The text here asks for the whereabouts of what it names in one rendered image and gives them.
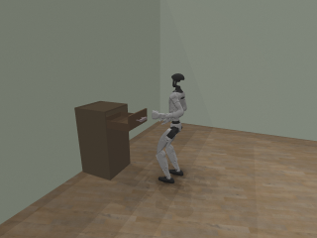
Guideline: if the left robot upper arm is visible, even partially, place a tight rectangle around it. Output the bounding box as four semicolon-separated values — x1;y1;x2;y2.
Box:
169;92;184;117

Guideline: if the robot left forearm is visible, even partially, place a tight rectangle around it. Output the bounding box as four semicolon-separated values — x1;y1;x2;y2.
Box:
158;110;182;120

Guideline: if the humanoid robot head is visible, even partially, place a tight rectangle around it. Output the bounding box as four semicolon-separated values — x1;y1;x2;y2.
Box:
171;73;185;93

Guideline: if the right robot shin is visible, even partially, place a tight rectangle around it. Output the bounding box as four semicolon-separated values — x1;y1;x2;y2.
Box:
165;149;180;172

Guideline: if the handle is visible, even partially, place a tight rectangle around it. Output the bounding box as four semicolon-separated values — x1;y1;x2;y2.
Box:
137;117;148;122

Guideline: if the right robot upper arm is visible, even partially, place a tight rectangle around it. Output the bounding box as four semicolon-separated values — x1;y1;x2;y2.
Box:
183;91;187;111

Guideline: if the drawer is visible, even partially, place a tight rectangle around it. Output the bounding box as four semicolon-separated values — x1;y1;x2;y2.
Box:
106;108;148;132

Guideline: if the cabinet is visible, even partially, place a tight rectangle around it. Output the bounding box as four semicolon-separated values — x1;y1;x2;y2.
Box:
74;101;131;180

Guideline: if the robot right hand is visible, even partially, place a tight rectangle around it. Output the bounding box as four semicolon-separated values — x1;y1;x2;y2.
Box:
159;118;171;125

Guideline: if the robot left hand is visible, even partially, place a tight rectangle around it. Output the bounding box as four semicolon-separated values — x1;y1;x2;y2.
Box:
152;110;159;120

